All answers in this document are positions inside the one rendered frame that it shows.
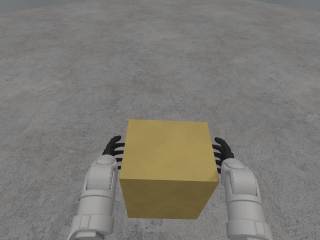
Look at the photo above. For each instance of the robot left forearm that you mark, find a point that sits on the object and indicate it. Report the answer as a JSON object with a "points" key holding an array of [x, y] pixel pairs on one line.
{"points": [[94, 218]]}

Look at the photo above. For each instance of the robot right forearm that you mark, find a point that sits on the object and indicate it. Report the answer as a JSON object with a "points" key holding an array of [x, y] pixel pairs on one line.
{"points": [[246, 220]]}

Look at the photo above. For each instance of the left robot hand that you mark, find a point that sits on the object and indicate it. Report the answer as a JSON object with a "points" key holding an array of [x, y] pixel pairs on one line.
{"points": [[111, 146]]}

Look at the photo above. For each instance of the carton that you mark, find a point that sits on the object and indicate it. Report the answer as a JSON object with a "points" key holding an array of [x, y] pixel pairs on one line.
{"points": [[168, 169]]}

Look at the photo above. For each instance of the right robot hand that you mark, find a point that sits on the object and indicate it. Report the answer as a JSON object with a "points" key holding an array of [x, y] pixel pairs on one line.
{"points": [[225, 152]]}

